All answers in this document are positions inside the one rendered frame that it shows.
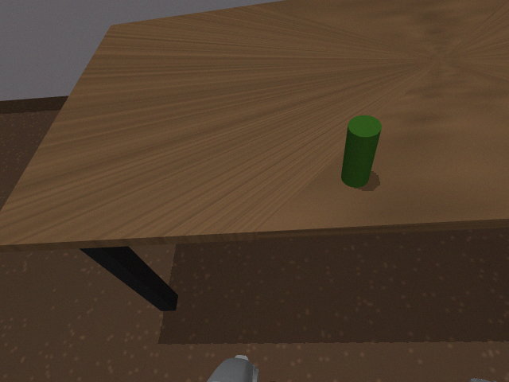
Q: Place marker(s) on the can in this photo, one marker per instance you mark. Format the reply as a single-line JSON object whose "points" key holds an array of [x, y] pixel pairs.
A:
{"points": [[360, 147]]}

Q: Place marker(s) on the table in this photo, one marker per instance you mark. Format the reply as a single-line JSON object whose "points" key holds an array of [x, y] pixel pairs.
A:
{"points": [[231, 125]]}

